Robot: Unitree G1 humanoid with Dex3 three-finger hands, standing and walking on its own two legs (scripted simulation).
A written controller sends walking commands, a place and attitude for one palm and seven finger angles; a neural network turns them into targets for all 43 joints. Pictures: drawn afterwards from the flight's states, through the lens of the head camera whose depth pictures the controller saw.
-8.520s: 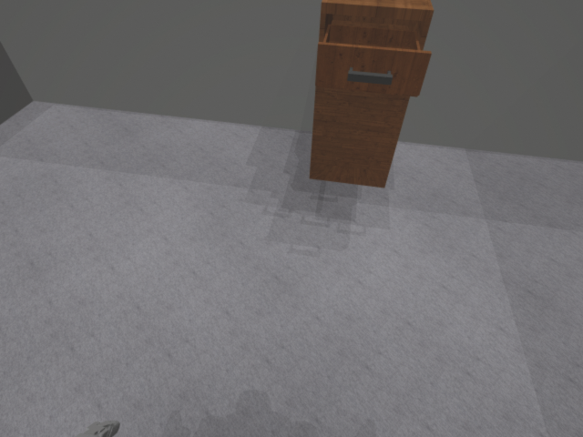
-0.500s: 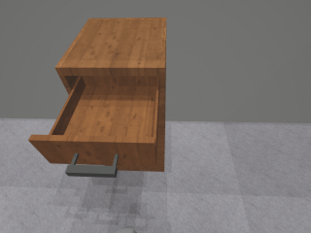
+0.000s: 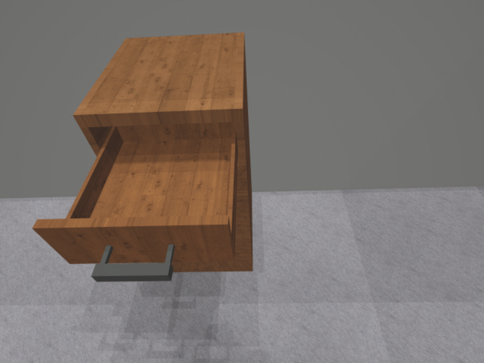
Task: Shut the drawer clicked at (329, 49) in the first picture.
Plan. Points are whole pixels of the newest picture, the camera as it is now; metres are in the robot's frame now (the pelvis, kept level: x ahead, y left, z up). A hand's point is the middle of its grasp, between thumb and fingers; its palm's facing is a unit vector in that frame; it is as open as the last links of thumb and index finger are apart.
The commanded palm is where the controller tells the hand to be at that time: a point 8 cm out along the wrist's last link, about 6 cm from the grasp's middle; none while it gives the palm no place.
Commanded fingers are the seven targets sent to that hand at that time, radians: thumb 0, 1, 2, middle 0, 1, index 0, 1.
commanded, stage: come to a stop and stand still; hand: left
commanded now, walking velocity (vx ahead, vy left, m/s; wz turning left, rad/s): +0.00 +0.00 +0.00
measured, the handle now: (136, 261) +0.30 +0.23 -0.02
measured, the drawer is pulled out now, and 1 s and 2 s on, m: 0.29 0.29 0.29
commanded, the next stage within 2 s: look again from close up in 0.48 s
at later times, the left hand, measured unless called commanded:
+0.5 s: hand out of the picture -0.03 +0.15 -0.16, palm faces +0.06 -0.98 -0.18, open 7.3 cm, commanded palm none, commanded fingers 0.00 0.90 0.90 -0.20 -0.30 -0.20 -0.30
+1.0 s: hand out of the picture +0.04 +0.22 -0.17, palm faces +0.03 -0.98 -0.21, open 7.4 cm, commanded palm none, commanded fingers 0.00 0.90 0.90 -0.20 -0.30 -0.20 -0.30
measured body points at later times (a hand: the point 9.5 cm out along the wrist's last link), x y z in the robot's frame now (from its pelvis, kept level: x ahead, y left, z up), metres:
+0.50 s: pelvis -0.01 -0.01 +0.01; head +0.00 -0.02 +0.46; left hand -0.03 +0.20 -0.15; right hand -0.05 -0.20 -0.16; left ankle +0.01 +0.14 -0.73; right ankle -0.01 -0.08 -0.73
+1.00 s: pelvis +0.01 +0.04 +0.00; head +0.00 +0.04 +0.45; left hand +0.04 +0.27 -0.15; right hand +0.04 -0.19 -0.15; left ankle +0.01 +0.14 -0.73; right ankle -0.01 -0.08 -0.73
